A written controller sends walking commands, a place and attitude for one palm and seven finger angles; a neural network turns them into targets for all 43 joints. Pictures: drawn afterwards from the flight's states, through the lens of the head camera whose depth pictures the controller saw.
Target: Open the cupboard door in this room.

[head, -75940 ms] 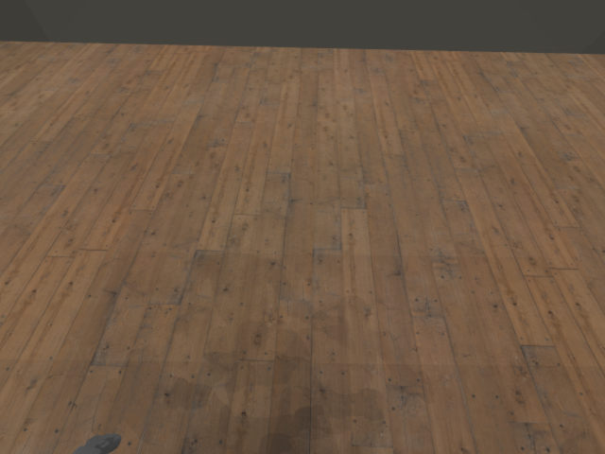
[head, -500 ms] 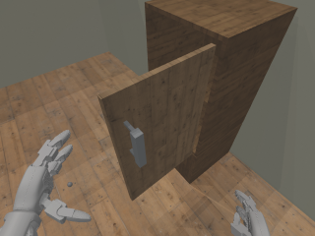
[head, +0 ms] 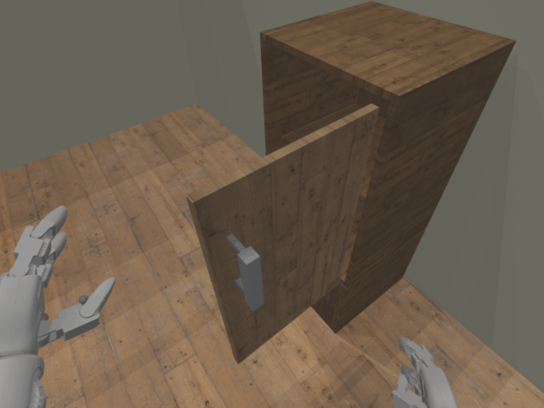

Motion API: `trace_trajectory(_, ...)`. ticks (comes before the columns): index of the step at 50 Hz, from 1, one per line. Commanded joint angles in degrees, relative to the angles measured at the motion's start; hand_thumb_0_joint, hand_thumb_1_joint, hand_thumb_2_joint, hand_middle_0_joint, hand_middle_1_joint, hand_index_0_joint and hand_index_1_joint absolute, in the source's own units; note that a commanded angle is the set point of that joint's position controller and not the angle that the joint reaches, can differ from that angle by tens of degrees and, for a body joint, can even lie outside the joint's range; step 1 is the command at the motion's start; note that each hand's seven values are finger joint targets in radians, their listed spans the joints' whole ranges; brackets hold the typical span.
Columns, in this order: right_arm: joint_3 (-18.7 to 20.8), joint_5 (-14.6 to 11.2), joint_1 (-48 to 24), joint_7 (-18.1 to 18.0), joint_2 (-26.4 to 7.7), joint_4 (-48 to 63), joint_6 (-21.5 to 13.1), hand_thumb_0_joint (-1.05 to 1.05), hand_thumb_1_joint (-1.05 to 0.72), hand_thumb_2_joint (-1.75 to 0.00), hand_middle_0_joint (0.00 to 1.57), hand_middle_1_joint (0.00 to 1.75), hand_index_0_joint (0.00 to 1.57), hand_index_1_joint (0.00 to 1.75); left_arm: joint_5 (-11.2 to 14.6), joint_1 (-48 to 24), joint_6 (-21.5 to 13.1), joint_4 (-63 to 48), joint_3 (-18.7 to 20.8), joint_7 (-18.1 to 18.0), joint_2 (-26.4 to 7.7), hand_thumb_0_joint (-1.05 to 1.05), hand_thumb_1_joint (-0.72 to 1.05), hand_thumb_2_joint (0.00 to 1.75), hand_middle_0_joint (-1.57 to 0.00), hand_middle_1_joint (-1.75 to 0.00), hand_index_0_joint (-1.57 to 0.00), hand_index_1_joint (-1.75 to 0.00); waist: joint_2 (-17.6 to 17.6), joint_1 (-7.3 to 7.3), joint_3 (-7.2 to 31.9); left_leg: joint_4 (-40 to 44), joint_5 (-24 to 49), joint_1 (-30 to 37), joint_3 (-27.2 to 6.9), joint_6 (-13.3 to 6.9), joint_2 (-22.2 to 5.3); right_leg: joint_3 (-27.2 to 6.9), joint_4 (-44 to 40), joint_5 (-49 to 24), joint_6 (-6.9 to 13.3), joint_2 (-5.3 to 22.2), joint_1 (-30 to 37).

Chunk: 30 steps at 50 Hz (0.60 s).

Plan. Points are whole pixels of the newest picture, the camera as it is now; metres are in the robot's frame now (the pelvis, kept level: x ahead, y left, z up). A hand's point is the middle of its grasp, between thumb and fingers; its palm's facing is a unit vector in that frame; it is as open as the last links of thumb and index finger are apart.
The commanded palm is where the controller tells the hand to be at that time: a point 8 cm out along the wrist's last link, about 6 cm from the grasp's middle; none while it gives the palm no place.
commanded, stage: draw the hand back to the body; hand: left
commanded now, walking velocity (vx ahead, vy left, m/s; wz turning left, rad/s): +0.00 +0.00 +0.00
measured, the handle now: (244, 272) +0.32 +0.10 +0.01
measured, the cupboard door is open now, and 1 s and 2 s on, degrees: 92 92 92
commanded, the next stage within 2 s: step back with the hand held close in 0.50 s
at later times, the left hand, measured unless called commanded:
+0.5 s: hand (79, 300) +0.18 +0.24 +0.15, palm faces +0.44 -0.79 -0.41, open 7.5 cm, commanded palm +0.13 +0.28 +0.16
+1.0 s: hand (67, 315) +0.16 +0.24 +0.15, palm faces +0.33 -0.78 -0.53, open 7.4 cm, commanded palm +0.10 +0.29 +0.17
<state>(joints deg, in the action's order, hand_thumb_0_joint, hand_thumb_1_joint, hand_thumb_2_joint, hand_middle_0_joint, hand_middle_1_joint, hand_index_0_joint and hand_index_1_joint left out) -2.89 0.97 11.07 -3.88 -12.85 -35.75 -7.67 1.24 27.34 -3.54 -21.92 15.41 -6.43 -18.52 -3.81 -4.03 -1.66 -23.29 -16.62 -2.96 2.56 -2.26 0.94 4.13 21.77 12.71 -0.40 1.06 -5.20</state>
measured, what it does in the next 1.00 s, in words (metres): stands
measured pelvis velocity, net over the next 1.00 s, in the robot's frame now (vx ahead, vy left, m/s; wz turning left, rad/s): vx -0.05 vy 0.00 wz -0.03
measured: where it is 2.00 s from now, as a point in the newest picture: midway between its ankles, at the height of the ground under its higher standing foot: outside the picture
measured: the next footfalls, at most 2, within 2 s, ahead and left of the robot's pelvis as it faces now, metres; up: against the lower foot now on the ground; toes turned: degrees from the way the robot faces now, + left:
right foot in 1.86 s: -0.26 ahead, -0.14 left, +0.00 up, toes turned +3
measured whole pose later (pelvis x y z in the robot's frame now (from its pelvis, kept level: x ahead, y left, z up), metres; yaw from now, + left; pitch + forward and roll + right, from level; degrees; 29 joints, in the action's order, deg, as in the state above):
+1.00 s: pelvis -0.05 +0.00 +0.00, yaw -2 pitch +0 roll +0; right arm 1.0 -0.4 9.7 -5.2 -14.3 -32.4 -1.6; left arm 1.7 32.1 -8.9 -27.3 22.3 -6.8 -23.8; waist -2.0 -0.1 -2.2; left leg -26.8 -13.9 -13.2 4.2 -2.2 0.6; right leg 2.6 25.5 9.5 0.1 0.9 -16.1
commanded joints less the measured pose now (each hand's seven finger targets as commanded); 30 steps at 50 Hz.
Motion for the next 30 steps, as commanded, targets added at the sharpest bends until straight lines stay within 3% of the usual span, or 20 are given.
trace_trajectory(1,3.07,0.01,-6.28,-0.45,-6.33,8.45,-2.48,0.0,-0.9,-0.9,0.2,0.3,0.2,0.3,0.45,-4.72,-3.9,-13.11,8.64,-1.23,-10.55,0.0,0.73,0.82,-0.19,-0.3,-0.19,-0.3,-0.9,-0.32,5.72,3.83,26.79,-1.77,-3.64,3.26,-3.38,-1.34,-1.18,-14.08,1.89,-0.63,4.99)
trace_trajectory(6,3.33,-0.15,-6.93,-0.5,-6.29,7.81,-1.74,0.0,-0.9,-0.9,0.2,0.3,0.2,0.3,0.97,-6.78,-4.25,-12.03,11.4,-1.33,-12.1,0.0,0.9,0.9,-0.2,-0.3,-0.2,-0.3,-0.52,-0.38,4.92,4.25,23.81,-1.71,-3.31,2.74,-3.19,-1.71,-2.1,-13.42,1.92,-0.56,4.79)
trace_trajectory(9,3.49,-0.32,-7.12,-0.37,-6.39,7.82,-1.32,0.0,-0.9,-0.9,0.2,0.3,0.2,0.3,1.2,-5.13,-3.87,-9.38,8.71,-0.76,-9.18,0.0,0.9,0.9,-0.2,-0.3,-0.2,-0.3,0.68,-0.04,2.96,4.6,22.53,-1.88,-2.8,2.2,-3.23,-1.73,-2.76,-13.21,1.76,-0.45,4.03)
trace_trajectory(12,3.87,-0.34,-7.25,-0.4,-6.56,7.81,-1.11,0.0,-0.9,-0.9,0.2,0.3,0.2,0.3,1.07,-6.35,-4.27,-10.76,9.14,-0.78,-10.21,0.0,0.9,0.9,-0.2,-0.3,-0.2,-0.3,0.88,-0.11,5.28,4.39,21.39,-0.99,-2.52,1.66,-3.0,-2.07,-2.87,-13.18,1.63,-0.47,4.51)
trace_trajectory(16,3.86,-0.23,-7.67,-0.73,-6.3,7.76,-1.4,0.0,-0.9,-0.9,0.2,0.3,0.2,0.3,1.12,-6.65,-4.68,-11.28,10.3,-1.08,-11.63,0.0,0.9,0.9,-0.2,-0.3,-0.2,-0.3,1.05,-0.34,5.23,4.33,18.64,-1.18,-2.21,1.23,-2.55,-2.56,-3.41,-12.49,1.71,-0.4,4.57)
trace_trajectory(20,3.73,-0.31,-8.0,-0.91,-6.01,7.34,-1.89,0.0,-0.9,-0.9,0.2,0.3,0.2,0.3,1.0,-7.35,-5.03,-11.72,10.53,-1.25,-11.88,0.0,0.9,0.9,-0.2,-0.3,-0.2,-0.3,-1.53,-0.29,4.17,4.45,16.99,-1.37,-2.07,1.33,-2.37,-2.76,-3.93,-11.16,1.79,-0.32,3.9)
trace_trajectory(22,3.83,-0.27,-7.97,-0.99,-5.89,7.28,-2.18,0.0,-0.9,-0.9,0.2,0.3,0.2,0.3,1.11,-6.45,-5.25,-10.96,10.57,-1.26,-11.67,0.0,0.9,0.9,-0.2,-0.3,-0.2,-0.3,0.81,-0.36,3.78,4.44,16.56,-1.51,-1.94,1.06,-2.31,-2.88,-4.17,-11.14,1.7,-0.39,3.84)
trace_trajectory(25,3.8,-0.41,-8.22,-1.0,-5.88,7.11,-2.13,0.0,-0.9,-0.9,0.2,0.3,0.2,0.3,1.31,-6.81,-5.29,-9.53,9.86,-1.01,-10.87,0.0,0.9,0.9,-0.2,-0.3,-0.2,-0.3,0.33,-0.16,1.64,4.96,13.55,-2.11,-1.87,0.96,-2.37,-3.05,-5.24,-8.11,1.59,-0.38,2.57)
trace_trajectory(30,4.05,-0.37,-8.17,-1.04,-5.82,6.78,-2.69,0.0,-0.9,-0.9,0.2,0.3,0.2,0.3,1.27,-6.37,-5.97,-9.51,10.17,-1.04,-11.17,0.0,0.9,0.9,-0.2,-0.3,-0.2,-0.3,0.88,-0.3,3.13,4.78,13.33,-1.25,-1.64,0.73,-2.21,-3.33,-5.46,-7.95,1.45,-0.29,2.92)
